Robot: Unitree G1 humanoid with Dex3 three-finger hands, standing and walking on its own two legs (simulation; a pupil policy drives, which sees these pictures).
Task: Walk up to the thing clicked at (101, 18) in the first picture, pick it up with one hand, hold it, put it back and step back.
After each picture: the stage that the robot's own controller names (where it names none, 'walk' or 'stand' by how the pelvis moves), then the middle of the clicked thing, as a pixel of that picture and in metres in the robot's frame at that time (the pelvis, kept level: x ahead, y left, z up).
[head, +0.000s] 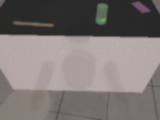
stand; (101, 14) +0.96 -0.11 -0.07
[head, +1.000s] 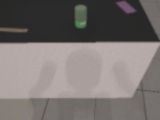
rise first; (80, 16) +0.85 +0.07 -0.04
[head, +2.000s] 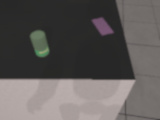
stand; (40, 44) +0.59 +0.25 -0.06
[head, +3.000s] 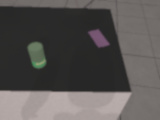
stand; (37, 55) +0.57 +0.24 -0.07
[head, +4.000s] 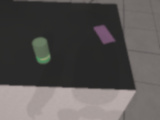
stand; (41, 51) +0.58 +0.22 -0.07
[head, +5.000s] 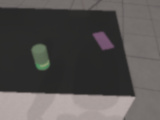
stand; (41, 57) +0.56 +0.23 -0.07
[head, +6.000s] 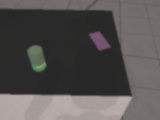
stand; (37, 58) +0.55 +0.24 -0.08
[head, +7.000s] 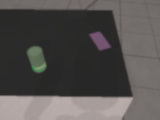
stand; (37, 59) +0.55 +0.24 -0.08
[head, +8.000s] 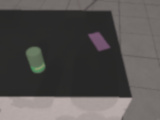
rise first; (36, 60) +0.54 +0.26 -0.07
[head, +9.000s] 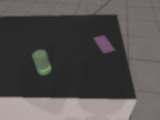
go down; (42, 62) +0.55 +0.26 -0.07
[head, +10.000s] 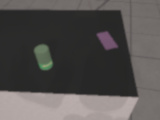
go down; (43, 57) +0.55 +0.25 -0.07
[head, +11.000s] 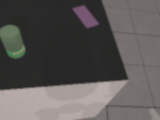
go down; (13, 42) +0.53 +0.24 -0.02
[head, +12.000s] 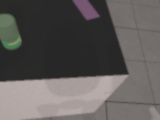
close in; (8, 32) +0.54 +0.24 +0.00
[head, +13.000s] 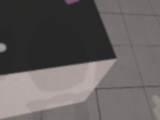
close; out of the picture +0.55 +0.27 +0.03
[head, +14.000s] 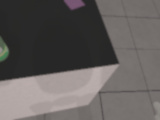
lift; out of the picture +0.48 +0.24 +0.02
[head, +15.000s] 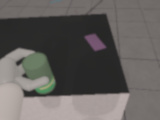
lift; (40, 74) +0.32 +0.15 +0.14
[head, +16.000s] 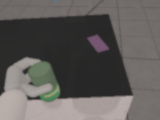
hold; (45, 82) +0.32 +0.14 +0.10
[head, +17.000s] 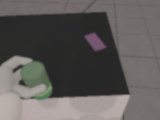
hold; (37, 81) +0.32 +0.16 +0.10
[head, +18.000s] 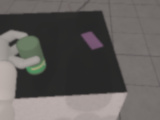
crouch; (32, 56) +0.40 +0.17 +0.13
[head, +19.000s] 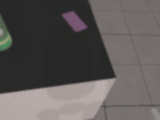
lower; out of the picture +0.49 +0.24 +0.11
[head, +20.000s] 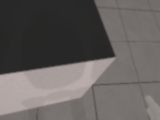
lower; out of the picture +0.52 +0.23 +0.03
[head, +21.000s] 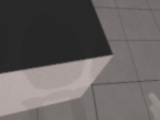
lower; out of the picture +0.51 +0.24 +0.03
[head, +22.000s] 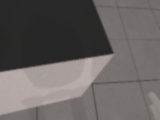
lower; out of the picture +0.51 +0.24 +0.03
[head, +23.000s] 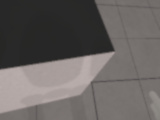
lower; out of the picture +0.52 +0.24 +0.04
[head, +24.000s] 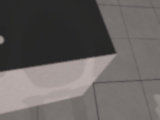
open; out of the picture +0.51 +0.24 +0.04
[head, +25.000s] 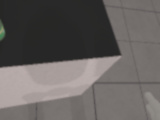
sink last; out of the picture +0.51 +0.23 +0.03
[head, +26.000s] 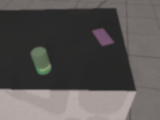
sink last; (41, 61) +0.52 +0.24 -0.02
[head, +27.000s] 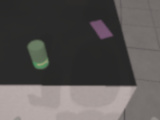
stand; (38, 55) +0.51 +0.23 -0.02
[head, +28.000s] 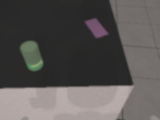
stand; (32, 56) +0.50 +0.24 -0.01
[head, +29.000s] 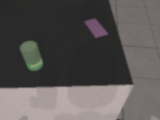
stand; (32, 56) +0.50 +0.24 -0.01
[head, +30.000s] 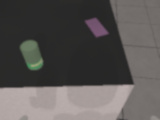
stand; (32, 55) +0.50 +0.24 -0.01
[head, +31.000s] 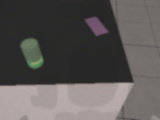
stand; (32, 53) +0.51 +0.24 -0.01
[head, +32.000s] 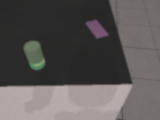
stand; (35, 55) +0.52 +0.23 -0.02
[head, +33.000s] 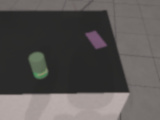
walk; (38, 65) +0.51 +0.23 -0.07
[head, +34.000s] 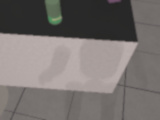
walk; (53, 11) +0.74 +0.16 -0.04
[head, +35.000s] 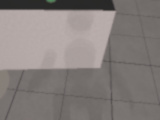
walk; out of the picture +1.03 +0.20 -0.06
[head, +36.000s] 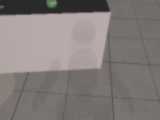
stand; out of the picture +1.11 +0.25 -0.07
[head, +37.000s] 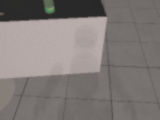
stand; (48, 3) +1.11 +0.27 -0.08
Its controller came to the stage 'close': yes
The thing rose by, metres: 0.22
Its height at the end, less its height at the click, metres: +0.00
